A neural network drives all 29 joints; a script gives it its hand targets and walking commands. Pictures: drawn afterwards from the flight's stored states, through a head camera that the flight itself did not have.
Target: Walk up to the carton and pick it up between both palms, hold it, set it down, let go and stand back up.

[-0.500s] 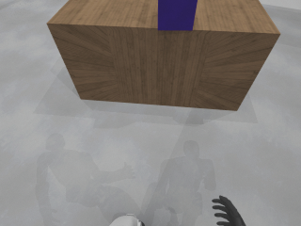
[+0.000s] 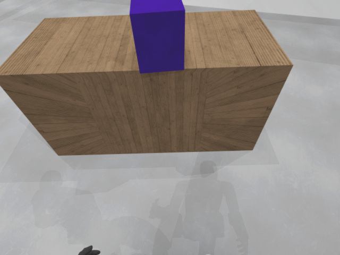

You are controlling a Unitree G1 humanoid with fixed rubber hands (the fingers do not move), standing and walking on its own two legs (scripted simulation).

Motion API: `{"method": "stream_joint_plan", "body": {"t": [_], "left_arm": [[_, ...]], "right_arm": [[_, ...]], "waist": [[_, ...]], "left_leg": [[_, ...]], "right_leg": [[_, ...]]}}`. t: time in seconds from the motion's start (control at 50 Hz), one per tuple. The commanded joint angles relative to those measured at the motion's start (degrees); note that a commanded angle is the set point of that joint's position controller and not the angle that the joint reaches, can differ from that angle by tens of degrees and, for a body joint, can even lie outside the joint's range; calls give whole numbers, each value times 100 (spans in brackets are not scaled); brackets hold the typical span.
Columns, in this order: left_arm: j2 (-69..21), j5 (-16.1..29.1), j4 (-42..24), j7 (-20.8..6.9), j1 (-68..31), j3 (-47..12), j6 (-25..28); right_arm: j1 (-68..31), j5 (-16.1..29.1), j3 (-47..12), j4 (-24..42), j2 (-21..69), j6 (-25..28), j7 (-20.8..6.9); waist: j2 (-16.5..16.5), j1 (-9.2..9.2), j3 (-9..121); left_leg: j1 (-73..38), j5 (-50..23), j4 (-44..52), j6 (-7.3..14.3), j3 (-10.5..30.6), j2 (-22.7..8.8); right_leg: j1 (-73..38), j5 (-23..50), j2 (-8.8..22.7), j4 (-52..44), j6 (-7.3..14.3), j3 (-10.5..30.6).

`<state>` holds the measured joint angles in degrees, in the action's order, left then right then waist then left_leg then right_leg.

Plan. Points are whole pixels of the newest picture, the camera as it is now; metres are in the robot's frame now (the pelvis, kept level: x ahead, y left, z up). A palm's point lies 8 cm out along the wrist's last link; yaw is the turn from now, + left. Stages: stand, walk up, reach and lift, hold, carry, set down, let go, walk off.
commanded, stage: walk up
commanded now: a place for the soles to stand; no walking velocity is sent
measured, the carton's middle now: (158, 33) +0.97 +0.05 +0.05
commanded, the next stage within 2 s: none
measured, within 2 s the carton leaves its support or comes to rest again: neither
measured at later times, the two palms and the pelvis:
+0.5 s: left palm (53, 239) +0.20 +0.32 -0.12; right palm (235, 199) +0.29 -0.17 -0.11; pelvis +0.22 +0.07 +0.00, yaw +1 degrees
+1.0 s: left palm (83, 157) +0.42 +0.29 -0.08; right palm (236, 155) +0.44 -0.21 -0.12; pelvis +0.41 +0.04 +0.02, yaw +2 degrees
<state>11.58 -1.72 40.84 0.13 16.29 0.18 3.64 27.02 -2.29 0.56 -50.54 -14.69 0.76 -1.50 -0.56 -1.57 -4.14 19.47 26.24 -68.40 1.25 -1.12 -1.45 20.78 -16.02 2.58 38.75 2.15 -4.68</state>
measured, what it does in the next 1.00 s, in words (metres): walks ahead: left foot, then right foot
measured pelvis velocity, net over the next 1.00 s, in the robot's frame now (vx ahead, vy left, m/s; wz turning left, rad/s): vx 0.41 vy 0.04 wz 0.04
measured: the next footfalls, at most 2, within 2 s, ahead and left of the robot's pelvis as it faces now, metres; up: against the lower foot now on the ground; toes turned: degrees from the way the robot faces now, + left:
left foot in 0.36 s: +0.31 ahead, +0.17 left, +0.00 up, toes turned +6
right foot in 0.78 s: +0.48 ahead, -0.05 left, +0.00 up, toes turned -1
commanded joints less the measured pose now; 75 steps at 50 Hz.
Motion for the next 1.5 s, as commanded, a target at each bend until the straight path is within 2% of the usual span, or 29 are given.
{"method": "stream_joint_plan", "body": {"t": [0.0,0.1,0.22,0.28,0.32,0.34,0.36,0.38,0.4,0.48,0.54,0.68,0.74,0.76,0.78,0.8,0.84,0.88,1.0,1.08,1.12,1.14,1.16,1.18,1.2,1.26,1.3,1.36,1.48], "left_arm": [[953,49,-49,76,892,284,144],[792,-14,309,18,1228,249,309],[982,-81,579,-29,1573,223,291],[1228,-143,599,-25,1532,257,159],[1076,-178,587,-64,1603,165,50],[764,-144,498,-68,1824,33,13],[496,-51,297,-69,2049,-61,-31],[810,-28,140,-41,1733,30,-113],[938,-23,22,-50,1317,85,-114],[678,-59,209,-151,1465,76,-72],[466,-126,196,-203,1200,91,-103],[516,-125,-140,-183,165,145,-92],[601,-137,-23,-66,912,251,13],[907,-149,55,-3,1493,354,77],[1373,-149,-2,68,1957,465,95],[1594,44,56,162,2000,515,5],[1275,101,-14,202,1473,407,1],[921,78,-9,159,1097,299,99],[587,47,324,87,916,120,183],[954,80,447,45,953,103,2],[1007,84,503,25,998,59,-88],[953,75,490,23,1008,4,-114],[750,84,465,24,1219,-96,-128],[377,131,534,69,1561,-231,-211],[339,140,557,152,1414,-229,-356],[592,121,601,194,1135,-117,-434],[695,133,721,160,1204,-106,-361],[898,154,660,100,673,-69,-283],[906,172,733,57,505,-77,-187]], "right_arm": [[58,-67,142,557,-368,184,-21],[-272,-92,93,599,-52,125,-130],[-1520,-101,37,924,-39,187,-167],[-1141,-98,125,814,-165,225,-114],[-217,-161,280,532,-460,302,-35],[468,-203,436,467,-818,311,36],[882,-43,518,549,-1221,277,111],[719,203,585,592,-1401,196,200],[398,263,515,655,-1216,174,252],[-452,149,209,649,-535,330,171],[-249,50,224,446,-543,417,152],[160,-1,216,209,-764,305,74],[-86,-62,111,191,-815,199,43],[162,-50,8,164,-532,187,11],[525,-19,-89,318,-205,173,-9],[496,-20,42,410,-568,73,43],[-79,-52,105,465,-613,38,44],[31,-90,122,360,-520,74,6],[-101,-1,-21,279,79,20,20],[-914,85,-123,330,64,31,173],[-768,97,-91,211,-105,65,236],[-634,69,-13,179,-371,78,252],[-500,52,83,230,-739,70,270],[-619,156,115,286,-890,18,272],[-929,288,72,243,-864,-68,296],[-1791,267,-20,379,-721,-208,302],[-1885,260,-78,281,-631,-239,252],[-1867,305,-86,148,-610,-262,214],[-1842,248,-141,-143,-638,-129,166]], "waist": [[719,225,-14],[675,129,78],[694,381,-278],[774,174,-162],[14,-189,143],[-914,-438,651],[-1374,-464,1008],[-925,-485,803],[-363,-447,193],[-496,128,1],[-674,147,-152],[-421,-162,-297],[-181,415,-316],[632,621,165],[1546,654,689],[962,612,564],[405,507,-182],[559,293,-178],[942,-59,200],[890,191,316],[485,63,396],[382,-9,451],[6,-19,829],[-450,113,1265],[-564,142,1040],[-1035,256,313],[-609,333,174],[-135,109,56],[136,158,252]], "left_leg": [[1456,-578,-21,-78,362,-320],[1496,-1521,680,-243,99,-341],[917,-2003,2820,-158,-261,-299],[-74,-1852,3413,27,-369,-130],[-1388,-1684,3753,124,-367,131],[-2357,-1052,3883,373,950,-829],[-2804,-549,4672,800,3296,-2015],[-2353,398,5446,1109,4190,-2317],[-1786,497,5573,1038,3777,-2214],[-600,-896,5430,985,1350,-1305],[-307,-1647,5397,1109,872,-1113],[36,26,5277,965,696,-1068],[520,-18,4100,672,503,-874],[830,-328,2643,470,47,-503],[1460,605,750,97,-255,142],[1910,827,-12,-41,178,60],[2141,127,-335,-101,421,-205],[1717,-473,246,-143,387,-363],[663,-1652,1431,-271,14,14],[-44,-2049,3033,-246,-607,206],[-867,-3052,3962,-91,-516,216],[-1357,-3728,4052,24,-186,-84],[-1911,-4892,3796,307,622,-982],[-1704,-5104,4089,906,1567,-1861],[-1088,-3971,4434,1256,1647,-1870],[19,-2120,4814,883,1102,-1325],[206,-1712,4547,581,758,-962],[-177,-392,4486,349,648,-733],[-493,-1084,4312,249,490,-612]], "right_leg": [[-1126,1033,1375,-2305,573,1786],[-1036,1907,1051,-2259,747,802],[-1020,1468,1258,-2193,843,679],[-894,857,1368,-1791,707,670],[-389,571,932,-395,444,235],[326,-67,466,1342,167,-85],[1309,-1914,-201,2836,-94,154],[1710,-1780,-106,3318,-102,620],[1889,-1261,70,3592,-120,785],[1018,-657,332,2497,-235,652],[935,-216,212,1778,-310,343],[-80,686,-128,-6,-184,-95],[-1325,394,-239,-689,73,90],[-2117,39,370,-924,159,843],[-2635,-697,1922,-1908,501,3350],[-2364,-1126,2520,-2499,893,4684],[-1777,-829,2151,-2537,732,3543],[-1437,378,1596,-2467,527,2134],[-863,4295,700,-1804,411,164],[-907,4194,725,-989,512,143],[-561,3238,702,-567,348,258],[-289,2504,622,-346,166,322],[59,1151,456,133,-27,327],[-237,-796,7,742,-215,282],[-410,-1932,-77,779,-177,396],[-592,-1121,26,65,-147,355],[-779,-6,52,-632,-130,419],[18,-673,255,-1237,-51,834],[-143,-230,352,-1521,23,961]]}}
